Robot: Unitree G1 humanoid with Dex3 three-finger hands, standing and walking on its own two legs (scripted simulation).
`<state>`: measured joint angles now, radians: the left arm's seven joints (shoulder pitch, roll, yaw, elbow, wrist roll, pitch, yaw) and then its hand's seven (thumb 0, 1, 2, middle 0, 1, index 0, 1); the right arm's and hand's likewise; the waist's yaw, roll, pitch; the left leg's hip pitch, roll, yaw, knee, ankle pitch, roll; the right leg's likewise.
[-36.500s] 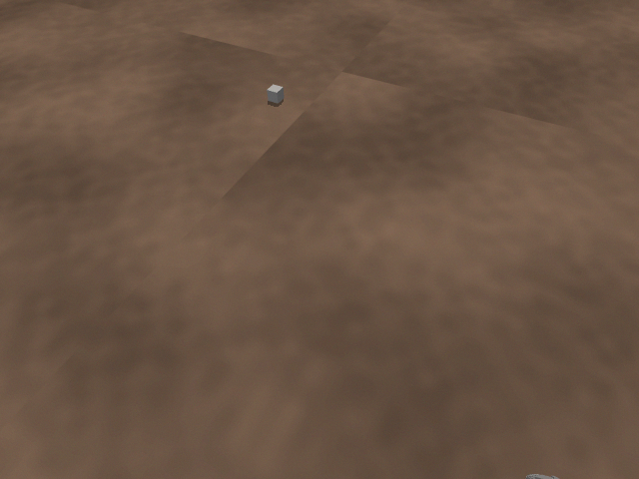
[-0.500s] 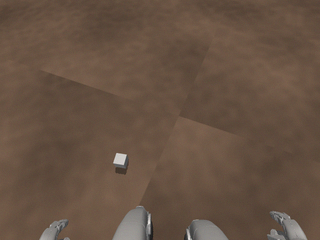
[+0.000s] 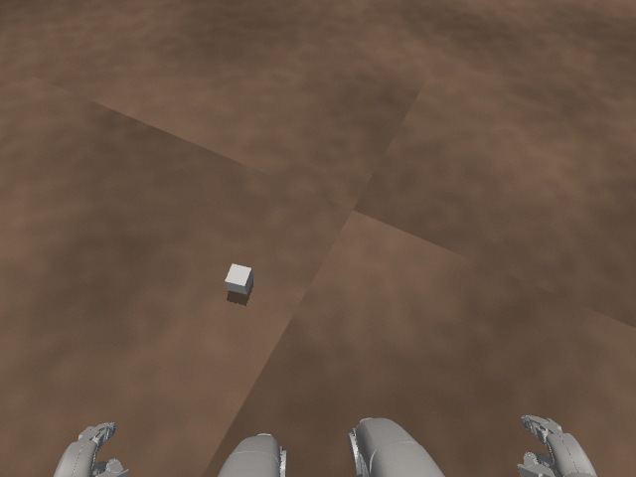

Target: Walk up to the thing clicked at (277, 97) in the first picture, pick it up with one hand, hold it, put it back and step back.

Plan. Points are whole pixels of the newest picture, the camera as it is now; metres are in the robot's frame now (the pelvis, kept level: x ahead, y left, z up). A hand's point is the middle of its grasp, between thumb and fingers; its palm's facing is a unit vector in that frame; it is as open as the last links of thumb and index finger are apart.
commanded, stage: step back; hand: left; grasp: from above
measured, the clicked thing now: (239, 279) +0.69 +0.26 -0.73
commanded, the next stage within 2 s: none
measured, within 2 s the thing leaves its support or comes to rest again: neither
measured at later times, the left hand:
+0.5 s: hand out of the picture -0.05 +0.27 -0.15, palm faces +0.04 -0.91 -0.42, open 7.4 cm
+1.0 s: hand out of the picture -0.28 +0.22 -0.13, palm faces +0.00 -0.90 -0.44, open 7.4 cm
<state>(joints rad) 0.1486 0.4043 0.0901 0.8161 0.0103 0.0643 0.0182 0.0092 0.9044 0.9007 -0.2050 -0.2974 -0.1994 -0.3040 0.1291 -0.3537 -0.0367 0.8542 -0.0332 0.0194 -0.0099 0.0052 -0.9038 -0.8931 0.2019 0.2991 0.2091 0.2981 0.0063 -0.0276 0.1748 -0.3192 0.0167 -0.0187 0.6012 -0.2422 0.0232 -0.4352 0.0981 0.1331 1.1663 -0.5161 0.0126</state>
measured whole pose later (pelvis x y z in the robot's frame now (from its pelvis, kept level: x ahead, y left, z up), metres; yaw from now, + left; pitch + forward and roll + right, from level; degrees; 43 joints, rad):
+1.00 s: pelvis -0.35 -0.05 +0.00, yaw +0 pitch -3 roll +2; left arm 0.20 0.35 0.06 0.88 0.05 0.04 0.00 0.01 0.90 0.90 -0.21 -0.30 -0.20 -0.30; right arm 0.17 -0.41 -0.05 0.89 -0.02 0.05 -0.02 0.00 -0.91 -0.89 0.20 0.30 0.21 0.30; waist 0.03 0.03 0.13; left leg -0.49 -0.10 -0.13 1.10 -0.45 -0.02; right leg -0.29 -0.02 0.01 0.65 -0.32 -0.03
